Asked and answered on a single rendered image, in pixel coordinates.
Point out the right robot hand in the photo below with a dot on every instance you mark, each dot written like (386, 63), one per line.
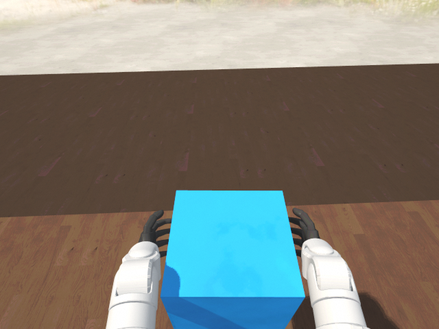
(307, 230)

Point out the robot left forearm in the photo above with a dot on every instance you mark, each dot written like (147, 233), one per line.
(134, 297)

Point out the carton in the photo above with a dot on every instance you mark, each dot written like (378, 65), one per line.
(231, 262)

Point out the left robot hand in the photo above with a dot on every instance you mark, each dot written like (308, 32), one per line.
(150, 234)

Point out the robot right forearm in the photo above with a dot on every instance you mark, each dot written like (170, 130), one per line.
(333, 294)

